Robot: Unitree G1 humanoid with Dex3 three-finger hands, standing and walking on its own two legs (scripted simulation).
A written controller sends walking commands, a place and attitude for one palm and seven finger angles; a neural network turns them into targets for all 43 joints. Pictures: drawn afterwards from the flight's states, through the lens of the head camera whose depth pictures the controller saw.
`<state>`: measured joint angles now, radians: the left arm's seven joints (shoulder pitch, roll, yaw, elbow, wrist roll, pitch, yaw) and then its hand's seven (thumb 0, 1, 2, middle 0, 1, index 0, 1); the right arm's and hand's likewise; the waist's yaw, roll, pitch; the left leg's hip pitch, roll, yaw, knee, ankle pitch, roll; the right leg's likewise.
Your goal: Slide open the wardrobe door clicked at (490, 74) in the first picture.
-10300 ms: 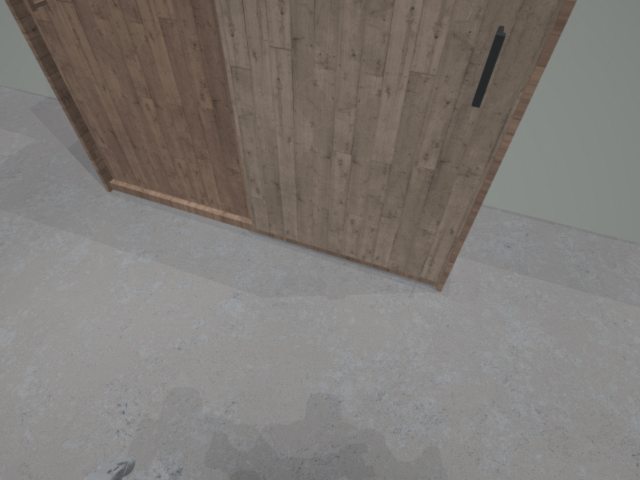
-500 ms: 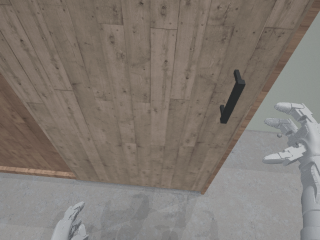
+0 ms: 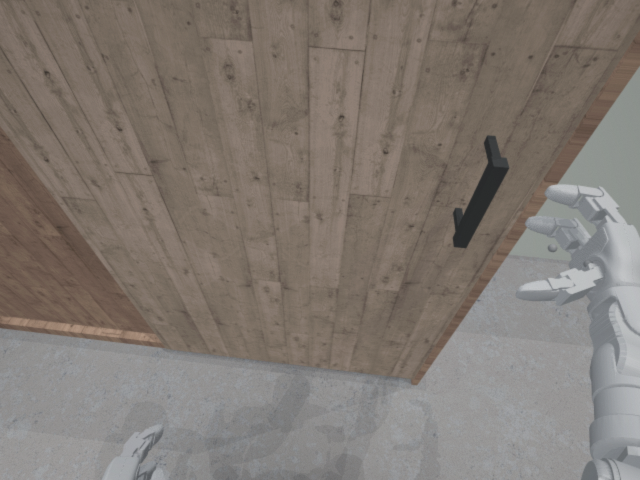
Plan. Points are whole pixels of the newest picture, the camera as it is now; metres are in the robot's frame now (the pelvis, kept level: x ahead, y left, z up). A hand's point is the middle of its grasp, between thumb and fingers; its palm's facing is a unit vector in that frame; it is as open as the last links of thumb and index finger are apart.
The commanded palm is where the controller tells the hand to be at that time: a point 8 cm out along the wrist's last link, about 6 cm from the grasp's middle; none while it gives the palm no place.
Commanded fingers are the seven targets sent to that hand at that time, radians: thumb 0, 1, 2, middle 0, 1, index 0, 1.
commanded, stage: move the hooked fingers beside the handle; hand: right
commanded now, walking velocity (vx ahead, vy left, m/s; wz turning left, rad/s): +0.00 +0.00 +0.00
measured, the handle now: (475, 195) +0.47 -0.16 +0.11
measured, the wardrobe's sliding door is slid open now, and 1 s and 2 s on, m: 0.00 0.00 0.00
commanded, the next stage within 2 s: feel for the door with the fingertips in 1.06 s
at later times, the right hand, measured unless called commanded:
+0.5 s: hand (535, 231) +0.41 -0.22 +0.11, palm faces +0.05 +1.00 +0.00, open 14.0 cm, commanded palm +0.37 -0.27 +0.11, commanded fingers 0.00 0.50 -0.30 0.30 1.20 0.30 1.20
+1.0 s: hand (540, 242) +0.39 -0.23 +0.11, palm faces +0.07 +1.00 +0.00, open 14.0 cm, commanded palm +0.36 -0.27 +0.11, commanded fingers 0.00 0.50 -0.30 0.30 1.20 0.30 1.20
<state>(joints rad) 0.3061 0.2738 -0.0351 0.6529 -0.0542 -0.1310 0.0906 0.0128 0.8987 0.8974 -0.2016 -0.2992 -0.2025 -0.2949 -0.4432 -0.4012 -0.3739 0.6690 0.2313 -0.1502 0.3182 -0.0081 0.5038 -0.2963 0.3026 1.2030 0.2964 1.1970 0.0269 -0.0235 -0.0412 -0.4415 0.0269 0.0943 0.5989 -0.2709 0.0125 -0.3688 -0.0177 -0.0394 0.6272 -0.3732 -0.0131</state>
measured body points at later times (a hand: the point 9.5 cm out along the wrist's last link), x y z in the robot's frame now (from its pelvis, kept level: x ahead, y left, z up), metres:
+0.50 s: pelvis +0.00 -0.01 +0.00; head +0.05 +0.00 +0.45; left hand +0.08 +0.25 -0.12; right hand +0.40 -0.28 +0.11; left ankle +0.02 +0.11 -0.73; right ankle -0.04 -0.11 -0.73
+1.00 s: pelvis +0.00 +0.00 +0.00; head +0.03 +0.00 +0.45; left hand +0.10 +0.25 -0.11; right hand +0.38 -0.28 +0.11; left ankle +0.02 +0.11 -0.73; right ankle -0.04 -0.11 -0.73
